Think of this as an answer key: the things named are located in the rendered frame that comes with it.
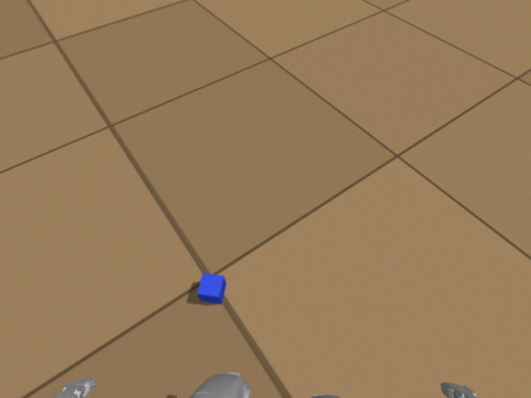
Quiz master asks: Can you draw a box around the cube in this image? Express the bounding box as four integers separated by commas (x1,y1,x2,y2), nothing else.
197,273,227,304

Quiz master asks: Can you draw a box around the left robot hand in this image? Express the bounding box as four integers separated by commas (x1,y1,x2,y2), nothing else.
53,378,97,398

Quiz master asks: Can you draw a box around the right robot hand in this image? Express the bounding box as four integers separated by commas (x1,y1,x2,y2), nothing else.
441,382,477,398

